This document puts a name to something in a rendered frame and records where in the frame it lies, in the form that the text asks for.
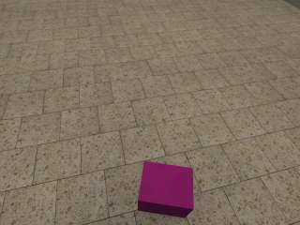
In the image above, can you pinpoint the carton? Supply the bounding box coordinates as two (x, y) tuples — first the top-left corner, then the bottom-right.
(138, 161), (194, 218)

